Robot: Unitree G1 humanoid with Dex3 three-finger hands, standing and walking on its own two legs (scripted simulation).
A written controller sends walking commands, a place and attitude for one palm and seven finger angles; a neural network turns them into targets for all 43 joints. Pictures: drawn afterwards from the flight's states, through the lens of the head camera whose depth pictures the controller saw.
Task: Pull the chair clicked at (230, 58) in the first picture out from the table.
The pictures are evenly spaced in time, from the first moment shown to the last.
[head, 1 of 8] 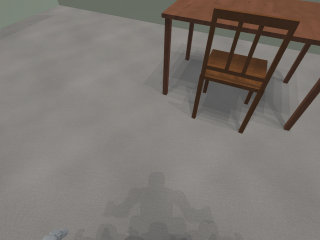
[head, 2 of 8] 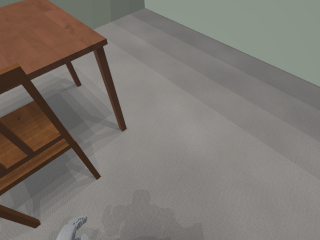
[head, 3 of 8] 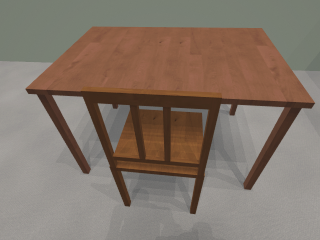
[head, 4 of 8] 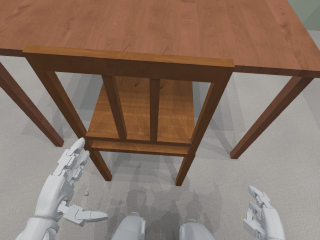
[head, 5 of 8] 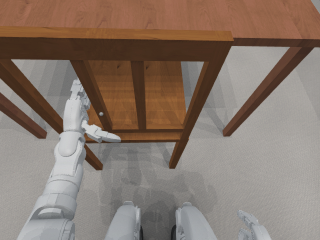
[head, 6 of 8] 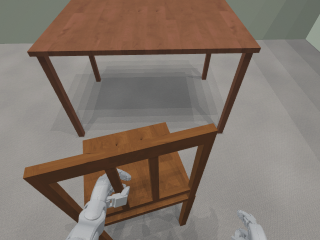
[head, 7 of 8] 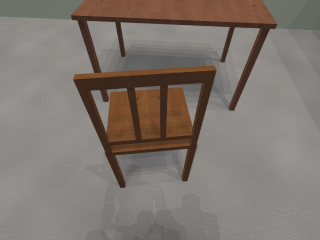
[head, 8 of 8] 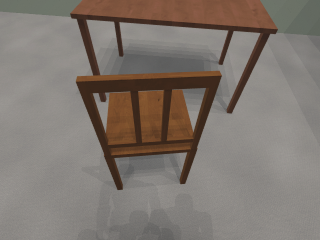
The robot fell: no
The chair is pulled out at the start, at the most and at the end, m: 0.00 0.53 0.52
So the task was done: yes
